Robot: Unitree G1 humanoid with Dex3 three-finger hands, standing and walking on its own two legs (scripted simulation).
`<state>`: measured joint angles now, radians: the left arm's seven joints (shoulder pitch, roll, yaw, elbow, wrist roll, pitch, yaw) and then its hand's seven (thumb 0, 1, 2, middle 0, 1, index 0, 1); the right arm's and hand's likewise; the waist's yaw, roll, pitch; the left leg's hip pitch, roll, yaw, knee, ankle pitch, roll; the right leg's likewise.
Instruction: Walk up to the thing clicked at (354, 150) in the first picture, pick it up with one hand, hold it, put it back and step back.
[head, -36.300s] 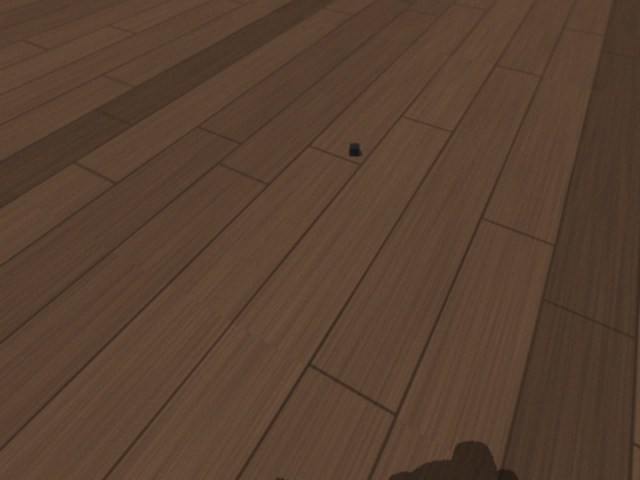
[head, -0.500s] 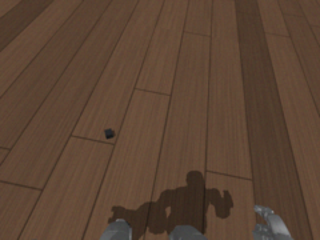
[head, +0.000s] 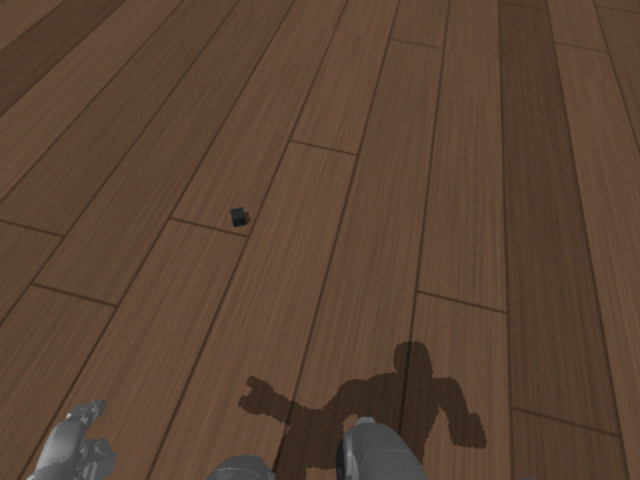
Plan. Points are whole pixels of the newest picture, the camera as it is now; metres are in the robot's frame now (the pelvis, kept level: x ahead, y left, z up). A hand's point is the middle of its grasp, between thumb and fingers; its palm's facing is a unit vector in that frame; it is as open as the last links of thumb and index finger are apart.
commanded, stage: step back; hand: left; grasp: from above
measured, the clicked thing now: (238, 217) +0.97 +0.25 -0.73
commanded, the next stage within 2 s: stand in 1.16 s
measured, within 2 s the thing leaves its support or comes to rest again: neither
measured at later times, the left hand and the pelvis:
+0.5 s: hand out of the picture -0.05 +0.27 -0.13, palm faces -0.01 -0.91 -0.41, open 7.4 cm; pelvis -0.08 -0.01 +0.01, yaw -1 degrees
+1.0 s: hand out of the picture +0.07 +0.25 -0.13, palm faces -0.04 -0.92 -0.38, open 7.4 cm; pelvis -0.05 -0.01 +0.01, yaw -1 degrees
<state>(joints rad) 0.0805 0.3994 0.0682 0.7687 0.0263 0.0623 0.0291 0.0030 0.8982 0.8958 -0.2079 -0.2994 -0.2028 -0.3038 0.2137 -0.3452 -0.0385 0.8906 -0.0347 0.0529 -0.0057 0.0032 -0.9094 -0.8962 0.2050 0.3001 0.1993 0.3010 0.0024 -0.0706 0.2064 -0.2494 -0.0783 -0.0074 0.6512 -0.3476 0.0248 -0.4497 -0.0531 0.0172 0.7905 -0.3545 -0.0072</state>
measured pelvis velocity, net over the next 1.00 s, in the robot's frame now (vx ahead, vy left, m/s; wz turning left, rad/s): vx -0.05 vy -0.01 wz -0.03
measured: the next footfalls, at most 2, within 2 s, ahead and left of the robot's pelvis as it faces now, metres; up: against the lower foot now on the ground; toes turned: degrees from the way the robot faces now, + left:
right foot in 0.24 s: -0.08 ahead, -0.14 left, +0.00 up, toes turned -1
left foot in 0.54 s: -0.02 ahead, +0.12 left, +0.00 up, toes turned -2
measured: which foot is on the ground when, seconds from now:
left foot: down 0.00-0.26, up 0.28-0.52, down 0.54-1.00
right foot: up 0.00-0.22, down 0.24-0.58, up 0.60-0.86, down 0.88-1.00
